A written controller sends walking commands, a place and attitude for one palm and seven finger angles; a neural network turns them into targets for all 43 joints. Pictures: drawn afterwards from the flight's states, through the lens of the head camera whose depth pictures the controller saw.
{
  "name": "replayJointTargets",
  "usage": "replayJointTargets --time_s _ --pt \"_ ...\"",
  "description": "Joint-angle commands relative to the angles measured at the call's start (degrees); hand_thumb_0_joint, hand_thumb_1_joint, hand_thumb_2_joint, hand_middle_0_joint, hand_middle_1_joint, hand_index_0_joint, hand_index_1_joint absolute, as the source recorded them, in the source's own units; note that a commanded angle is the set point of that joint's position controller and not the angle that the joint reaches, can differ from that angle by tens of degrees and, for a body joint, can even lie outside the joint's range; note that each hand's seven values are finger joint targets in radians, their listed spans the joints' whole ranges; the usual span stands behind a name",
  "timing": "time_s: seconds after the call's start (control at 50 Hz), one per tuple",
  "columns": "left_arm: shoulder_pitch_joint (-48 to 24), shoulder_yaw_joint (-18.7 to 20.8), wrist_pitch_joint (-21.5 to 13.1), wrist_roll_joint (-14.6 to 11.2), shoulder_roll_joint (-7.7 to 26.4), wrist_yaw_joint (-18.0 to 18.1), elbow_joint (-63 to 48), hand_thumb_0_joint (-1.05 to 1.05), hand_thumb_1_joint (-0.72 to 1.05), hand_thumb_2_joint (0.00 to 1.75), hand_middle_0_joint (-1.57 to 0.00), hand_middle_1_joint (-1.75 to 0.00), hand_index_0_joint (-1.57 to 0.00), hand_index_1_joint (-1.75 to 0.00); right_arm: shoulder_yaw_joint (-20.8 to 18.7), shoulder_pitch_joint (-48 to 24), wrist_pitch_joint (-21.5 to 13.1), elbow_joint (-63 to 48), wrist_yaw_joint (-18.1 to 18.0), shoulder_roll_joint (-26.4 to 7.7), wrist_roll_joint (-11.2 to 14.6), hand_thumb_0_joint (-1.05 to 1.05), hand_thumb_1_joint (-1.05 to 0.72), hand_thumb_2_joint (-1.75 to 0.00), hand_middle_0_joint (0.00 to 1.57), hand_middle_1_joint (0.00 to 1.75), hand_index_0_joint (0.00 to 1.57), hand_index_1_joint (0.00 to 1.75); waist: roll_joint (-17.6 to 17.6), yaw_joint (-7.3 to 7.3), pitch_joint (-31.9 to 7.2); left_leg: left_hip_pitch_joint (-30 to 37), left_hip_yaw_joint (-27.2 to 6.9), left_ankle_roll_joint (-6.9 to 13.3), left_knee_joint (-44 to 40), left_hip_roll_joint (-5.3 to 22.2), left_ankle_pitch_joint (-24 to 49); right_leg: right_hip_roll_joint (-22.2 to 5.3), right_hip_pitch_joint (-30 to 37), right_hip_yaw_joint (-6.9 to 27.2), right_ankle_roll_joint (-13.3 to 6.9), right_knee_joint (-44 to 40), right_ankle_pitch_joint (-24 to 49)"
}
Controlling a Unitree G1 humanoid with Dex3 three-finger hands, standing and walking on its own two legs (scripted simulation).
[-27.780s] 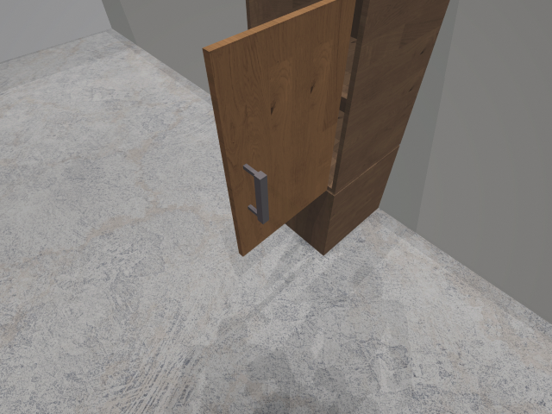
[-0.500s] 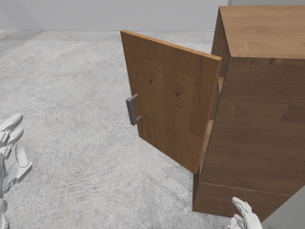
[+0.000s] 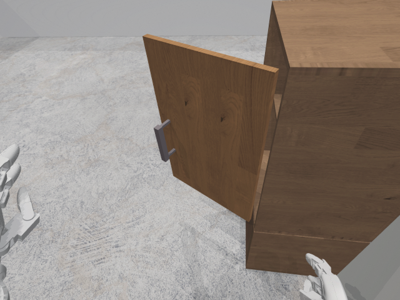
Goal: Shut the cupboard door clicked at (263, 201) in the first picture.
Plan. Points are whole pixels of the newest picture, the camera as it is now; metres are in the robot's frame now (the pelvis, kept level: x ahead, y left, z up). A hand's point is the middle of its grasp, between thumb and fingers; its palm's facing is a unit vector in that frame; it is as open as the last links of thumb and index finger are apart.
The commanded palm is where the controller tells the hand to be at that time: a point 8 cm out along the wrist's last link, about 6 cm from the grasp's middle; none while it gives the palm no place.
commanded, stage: step back with the hand held close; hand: left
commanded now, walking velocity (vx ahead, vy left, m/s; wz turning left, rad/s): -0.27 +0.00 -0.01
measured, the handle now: (166, 140) +0.63 +0.19 -0.09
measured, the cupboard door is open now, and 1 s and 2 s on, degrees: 60 60 60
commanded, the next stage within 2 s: stop stepping back and stand still in 1.86 s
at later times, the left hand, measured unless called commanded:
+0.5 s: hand out of the picture +0.15 +0.30 +0.16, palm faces +0.42 -0.76 -0.49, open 7.4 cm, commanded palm +0.09 +0.33 +0.18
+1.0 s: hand out of the picture +0.11 +0.30 +0.16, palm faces +0.45 -0.73 -0.51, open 7.4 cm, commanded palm +0.04 +0.33 +0.18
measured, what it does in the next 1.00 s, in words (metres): shifts its weight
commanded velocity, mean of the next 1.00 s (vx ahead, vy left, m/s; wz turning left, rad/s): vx -0.32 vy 0.00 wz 0.01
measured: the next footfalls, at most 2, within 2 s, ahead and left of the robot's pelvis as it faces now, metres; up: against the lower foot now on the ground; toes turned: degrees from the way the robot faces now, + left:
right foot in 1.56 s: -0.27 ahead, -0.12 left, +0.00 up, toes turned +1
left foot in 1.88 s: -0.10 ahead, +0.12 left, +0.00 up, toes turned -2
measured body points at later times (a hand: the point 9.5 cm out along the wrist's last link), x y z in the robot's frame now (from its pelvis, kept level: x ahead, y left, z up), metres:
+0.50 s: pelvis -0.05 +0.03 -0.01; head -0.05 +0.04 +0.44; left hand +0.12 +0.34 +0.18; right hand +0.12 -0.21 -0.08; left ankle -0.02 +0.11 -0.74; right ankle -0.01 -0.10 -0.74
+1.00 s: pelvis -0.09 +0.02 -0.02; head -0.08 +0.05 +0.43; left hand +0.08 +0.34 +0.19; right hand +0.06 -0.23 -0.10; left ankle -0.02 +0.11 -0.74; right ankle -0.05 -0.11 -0.74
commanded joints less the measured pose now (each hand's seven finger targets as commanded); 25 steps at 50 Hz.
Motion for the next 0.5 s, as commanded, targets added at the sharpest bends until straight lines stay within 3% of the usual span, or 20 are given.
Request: replayJointTargets --time_s 0.0,0.08,0.16,0.3,0.34,0.38,0.48 --pt "-1.57 8.29 -4.84 -0.24 13.6 1.5 -12.98 0.0 0.9 0.9 -0.2 -0.3 -0.2 -0.3 -3.16 -6.71 -0.89 -9.76 -0.79 -6.12 0.18 0.0 -0.9 -0.9 0.2 0.3 0.2 0.3 -3.35 -1.66 -5.99 1.17 -2.12 1.28 -2.34 1.98 14.72 -9.3 -0.31 8.22 -0.77 -2.53 17.55" --pt "0.38 10.16 -4.31 -0.71 15.12 1.98 -14.59 0.0 0.9 0.9 -0.2 -0.3 -0.2 -0.3 -3.36 -6.53 1.12 -11.82 -1.64 -6.29 0.34 0.0 -0.9 -0.9 0.2 0.3 0.2 0.3 -3.55 -1.39 -9.34 -0.3 -3.06 0.98 -3.17 3.88 28.23 -6.22 3.98 5.22 0.92 3.64 27.2" --pt "2.55 10.03 -3.48 -0.83 14.71 2.06 -14.79 0.0 0.9 0.9 -0.2 -0.3 -0.2 -0.3 -3.49 -6.19 2.67 -13.12 -1.84 -6.43 0.53 0.0 -0.9 -0.9 0.2 0.3 0.2 0.3 -3.78 -1.54 -9.72 -3.34 -3.39 0.74 -3.19 4.6 27.91 -6.13 4.71 5.56 1.04 5.61 27.82" --pt "2.65 11.71 -4.33 0.06 15.71 2.46 -16.96 0.0 0.9 0.9 -0.2 -0.3 -0.2 -0.3 -3.6 -6.24 2.24 -14.0 -2.0 -7.45 0.27 0.0 -0.9 -0.9 0.2 0.3 0.2 0.3 0.13 -1.2 -6.39 -17.21 -6.75 3.14 -8.8 6.32 7.85 -3.39 8.37 5.16 2.09 8.74 16.37" --pt "2.1 10.87 -4.69 0.12 14.44 2.52 -16.43 0.0 0.9 0.9 -0.2 -0.3 -0.2 -0.3 -3.3 -5.59 1.9 -14.19 -2.0 -7.14 0.39 0.0 -0.9 -0.9 0.2 0.3 0.2 0.3 -1.14 -1.53 -4.72 -21.86 -7.43 3.76 -10.12 6.82 0.52 -3.32 9.35 5.2 2.24 9.95 13.82" --pt "1.15 10.95 -5.17 0.5 14.14 2.68 -16.37 0.0 0.9 0.9 -0.2 -0.3 -0.2 -0.3 -3.28 -5.2 1.47 -14.12 -2.0 -7.31 0.33 0.0 -0.9 -0.9 0.2 0.3 0.2 0.3 -0.12 -1.79 -3.29 -26.95 -8.27 4.64 -11.5 7.21 -8.25 -3.0 10.99 5.56 2.28 11.35 12.18" --pt "-1.91 10.54 -6.48 1.46 13.49 2.82 -17.19 0.0 0.9 0.9 -0.2 -0.3 -0.2 -0.3 -3.25 -4.19 -0.06 -13.57 -1.89 -7.55 0.1 0.0 -0.9 -0.9 0.2 0.3 0.2 0.3 0.07 -2.06 -2.01 -33.45 -9.43 5.69 -11.74 7.58 -18.37 -2.62 12.48 6.23 2.3 13.74 9.57"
